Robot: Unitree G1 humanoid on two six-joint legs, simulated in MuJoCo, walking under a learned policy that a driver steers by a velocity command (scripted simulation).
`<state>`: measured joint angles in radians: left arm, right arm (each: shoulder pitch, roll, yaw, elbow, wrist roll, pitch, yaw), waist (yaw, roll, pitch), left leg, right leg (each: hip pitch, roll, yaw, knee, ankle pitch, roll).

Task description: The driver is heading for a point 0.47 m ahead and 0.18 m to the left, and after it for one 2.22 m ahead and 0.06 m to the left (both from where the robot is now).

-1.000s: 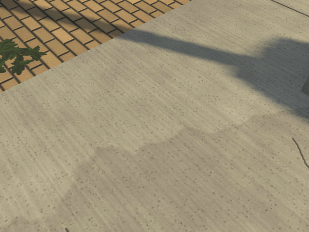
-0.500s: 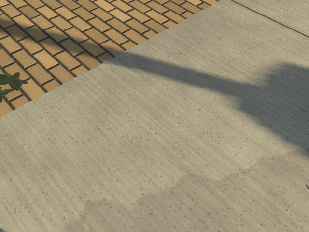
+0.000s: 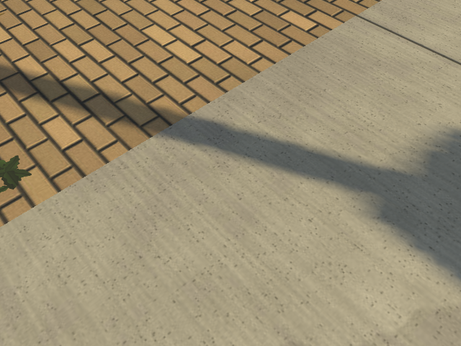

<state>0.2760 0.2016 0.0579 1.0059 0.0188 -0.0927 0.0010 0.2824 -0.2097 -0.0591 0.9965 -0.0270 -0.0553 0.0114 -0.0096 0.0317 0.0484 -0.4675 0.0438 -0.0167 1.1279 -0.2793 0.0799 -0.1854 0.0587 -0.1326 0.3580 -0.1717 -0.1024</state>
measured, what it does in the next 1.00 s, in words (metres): walks ahead: left foot, then right foot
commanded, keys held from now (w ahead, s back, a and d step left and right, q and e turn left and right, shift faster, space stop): w+q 0.58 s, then w+e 0.42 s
